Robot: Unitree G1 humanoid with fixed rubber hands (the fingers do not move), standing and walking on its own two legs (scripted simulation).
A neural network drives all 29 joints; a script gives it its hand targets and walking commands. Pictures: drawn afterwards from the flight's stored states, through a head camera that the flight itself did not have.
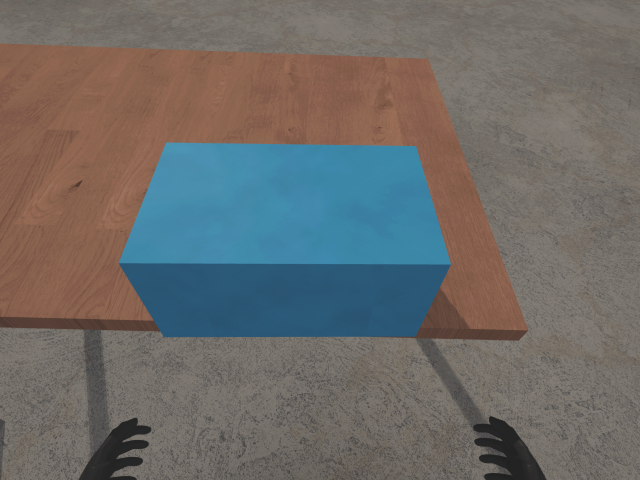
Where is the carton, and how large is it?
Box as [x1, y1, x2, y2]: [119, 143, 450, 336]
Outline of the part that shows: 165,144 119,261 119,264 163,336 415,336 450,265 415,146 233,143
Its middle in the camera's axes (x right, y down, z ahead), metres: -0.03 +0.01 +0.48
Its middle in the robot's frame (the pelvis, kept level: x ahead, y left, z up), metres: +0.37 +0.04 +0.10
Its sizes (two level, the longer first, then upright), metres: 0.314 0.186 0.154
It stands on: a table, 0.77 m high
